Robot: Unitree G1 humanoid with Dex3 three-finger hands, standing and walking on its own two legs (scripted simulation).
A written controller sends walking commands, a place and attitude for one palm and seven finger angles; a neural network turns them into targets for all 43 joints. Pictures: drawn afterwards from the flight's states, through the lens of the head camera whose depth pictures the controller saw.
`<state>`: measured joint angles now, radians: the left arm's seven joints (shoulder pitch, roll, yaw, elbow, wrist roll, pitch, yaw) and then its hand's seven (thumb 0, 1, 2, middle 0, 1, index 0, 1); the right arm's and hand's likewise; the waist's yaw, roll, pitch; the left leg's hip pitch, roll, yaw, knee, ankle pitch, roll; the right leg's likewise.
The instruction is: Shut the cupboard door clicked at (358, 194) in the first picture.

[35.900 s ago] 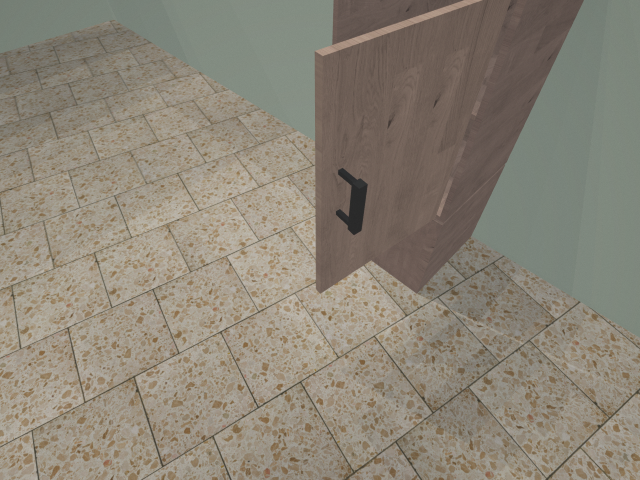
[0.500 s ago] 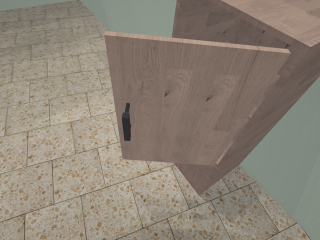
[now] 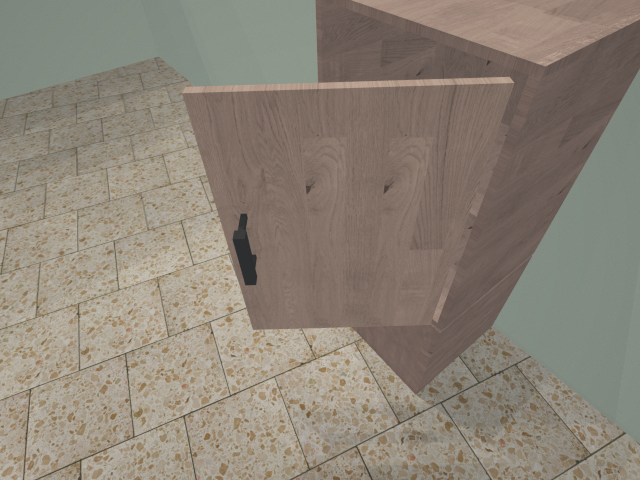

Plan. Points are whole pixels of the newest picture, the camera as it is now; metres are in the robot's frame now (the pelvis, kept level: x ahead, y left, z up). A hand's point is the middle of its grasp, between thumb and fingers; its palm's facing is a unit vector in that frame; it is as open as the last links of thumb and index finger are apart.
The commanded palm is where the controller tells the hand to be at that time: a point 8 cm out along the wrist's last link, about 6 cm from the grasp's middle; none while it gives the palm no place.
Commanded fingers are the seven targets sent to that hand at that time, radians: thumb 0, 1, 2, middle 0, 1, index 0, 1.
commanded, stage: come to a stop and stand still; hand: left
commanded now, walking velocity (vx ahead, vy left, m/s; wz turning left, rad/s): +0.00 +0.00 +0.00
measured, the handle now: (247, 250) +0.48 +0.16 -0.02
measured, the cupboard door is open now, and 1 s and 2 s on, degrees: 53 53 53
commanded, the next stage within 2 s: look again from close up in 0.02 s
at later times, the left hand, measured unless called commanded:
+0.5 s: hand out of the picture +0.03 +0.18 -0.17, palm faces -0.02 -0.98 -0.21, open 7.4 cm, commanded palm none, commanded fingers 0.00 0.90 0.90 -0.20 -0.30 -0.20 -0.30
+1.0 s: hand (189, 411) +0.21 +0.18 -0.02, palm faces +0.12 -0.99 -0.02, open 6.9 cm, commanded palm +0.13 +0.24 -0.06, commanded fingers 0.00 0.90 0.90 -0.44 -0.56 -0.44 -0.56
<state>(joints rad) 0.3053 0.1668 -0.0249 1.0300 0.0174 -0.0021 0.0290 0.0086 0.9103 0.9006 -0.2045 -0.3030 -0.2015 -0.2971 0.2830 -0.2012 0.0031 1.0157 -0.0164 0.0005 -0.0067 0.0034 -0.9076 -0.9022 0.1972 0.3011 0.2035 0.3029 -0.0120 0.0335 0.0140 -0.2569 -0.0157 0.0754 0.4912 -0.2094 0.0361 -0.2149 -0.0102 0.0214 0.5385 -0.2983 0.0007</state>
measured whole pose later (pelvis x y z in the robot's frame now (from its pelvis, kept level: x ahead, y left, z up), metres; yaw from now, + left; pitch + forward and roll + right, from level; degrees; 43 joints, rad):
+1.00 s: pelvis -0.01 -0.01 -0.05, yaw +2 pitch +10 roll +1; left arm 0.33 0.17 0.15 0.22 -0.23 -0.54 -0.19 0.01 0.92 0.90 -0.28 -0.39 -0.28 -0.39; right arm 0.21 -0.23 -0.04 0.67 0.00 -0.30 0.00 0.01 -0.90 -0.90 0.20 0.30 0.21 0.30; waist -0.02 -0.01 -0.14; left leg -0.72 -0.01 0.04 0.93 -0.38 0.03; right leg -0.66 -0.02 -0.03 0.97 -0.48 -0.02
